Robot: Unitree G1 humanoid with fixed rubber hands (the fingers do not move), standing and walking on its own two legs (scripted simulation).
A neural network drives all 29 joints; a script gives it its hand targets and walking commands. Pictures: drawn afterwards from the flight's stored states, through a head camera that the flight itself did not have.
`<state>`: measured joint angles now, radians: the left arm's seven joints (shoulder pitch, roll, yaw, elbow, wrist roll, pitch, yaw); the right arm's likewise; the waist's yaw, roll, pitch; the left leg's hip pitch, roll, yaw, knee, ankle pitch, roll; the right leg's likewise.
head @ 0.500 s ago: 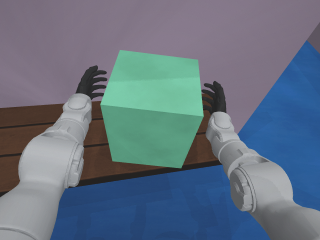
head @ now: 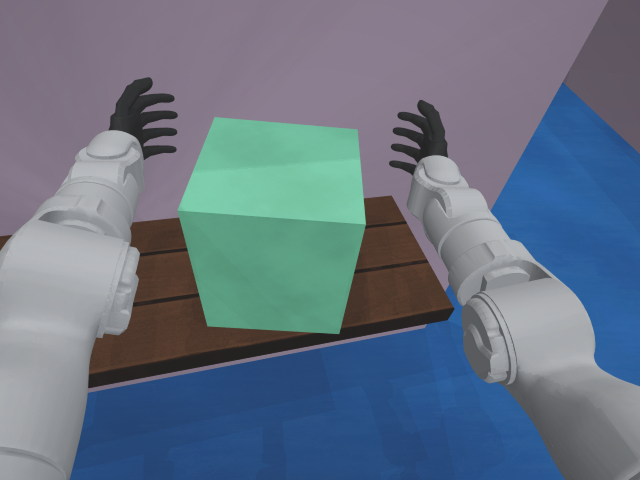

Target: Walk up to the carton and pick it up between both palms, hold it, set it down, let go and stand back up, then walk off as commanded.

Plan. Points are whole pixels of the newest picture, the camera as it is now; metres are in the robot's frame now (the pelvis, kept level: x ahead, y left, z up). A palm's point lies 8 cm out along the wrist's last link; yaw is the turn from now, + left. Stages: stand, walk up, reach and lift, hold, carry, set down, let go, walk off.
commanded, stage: set down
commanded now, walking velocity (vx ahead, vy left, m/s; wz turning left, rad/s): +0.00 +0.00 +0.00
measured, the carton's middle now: (280, 231) +0.46 -0.01 +0.05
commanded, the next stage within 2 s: none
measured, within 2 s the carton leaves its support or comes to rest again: neither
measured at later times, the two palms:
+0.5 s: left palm (105, 118) +0.48 +0.18 +0.23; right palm (436, 144) +0.41 -0.19 +0.23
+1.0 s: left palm (84, 204) +0.42 +0.21 +0.16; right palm (425, 219) +0.36 -0.18 +0.15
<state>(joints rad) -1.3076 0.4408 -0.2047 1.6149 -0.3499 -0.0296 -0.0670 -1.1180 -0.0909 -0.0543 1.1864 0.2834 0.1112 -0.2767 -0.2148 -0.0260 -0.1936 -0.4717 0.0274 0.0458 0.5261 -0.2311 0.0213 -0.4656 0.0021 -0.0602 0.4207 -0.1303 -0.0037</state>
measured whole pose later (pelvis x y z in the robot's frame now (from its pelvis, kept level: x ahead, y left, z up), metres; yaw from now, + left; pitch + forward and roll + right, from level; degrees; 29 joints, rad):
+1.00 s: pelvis +0.01 +0.01 +0.01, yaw -2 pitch -4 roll -2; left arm -0.76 0.42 0.05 0.79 -0.19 0.33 -0.14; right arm -0.59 -0.09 -0.03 0.53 0.31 0.27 -0.33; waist -0.08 -0.05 0.01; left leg -0.11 0.02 0.07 0.41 -0.23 0.03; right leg -0.12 0.01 -0.02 0.29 -0.11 0.01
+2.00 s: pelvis +0.04 +0.00 +0.01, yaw -1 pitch -6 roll -2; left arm 0.06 0.38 0.08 0.12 -0.21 0.14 -0.18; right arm 0.27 -0.02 0.06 -0.12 0.18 0.14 -0.30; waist 0.02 -0.01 0.08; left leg -0.03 0.02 0.06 0.42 -0.28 0.02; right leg -0.05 0.01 -0.03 0.33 -0.18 0.01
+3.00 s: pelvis +0.04 -0.01 +0.01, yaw +1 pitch -8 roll -1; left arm 0.24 0.31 0.00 0.31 -0.13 0.04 -0.11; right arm 0.31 -0.07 0.00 0.31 0.07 -0.10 -0.14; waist 0.04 0.00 0.10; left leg 0.00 0.02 0.03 0.40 -0.27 0.00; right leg -0.01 0.02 -0.05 0.34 -0.20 -0.01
